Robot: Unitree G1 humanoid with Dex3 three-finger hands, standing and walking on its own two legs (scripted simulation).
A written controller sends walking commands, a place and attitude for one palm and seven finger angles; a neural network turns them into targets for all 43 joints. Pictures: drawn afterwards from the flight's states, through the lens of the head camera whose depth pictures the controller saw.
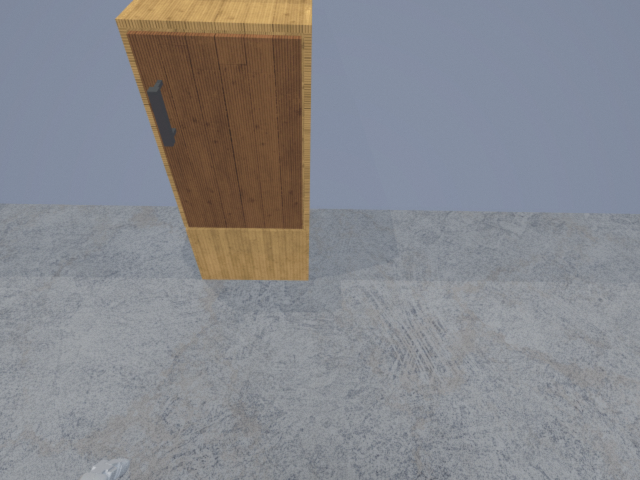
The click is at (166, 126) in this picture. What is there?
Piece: cupboard door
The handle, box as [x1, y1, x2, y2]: [147, 80, 175, 146]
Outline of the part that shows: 157,80 153,87 149,87 147,93 164,145 172,146 174,143 173,136 175,133 175,128 170,127 159,89 162,82 161,80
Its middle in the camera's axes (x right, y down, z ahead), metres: -0.38 -0.30 +0.92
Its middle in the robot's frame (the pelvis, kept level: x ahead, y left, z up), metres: +0.88 +0.43 -0.02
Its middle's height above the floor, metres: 0.74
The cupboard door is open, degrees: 0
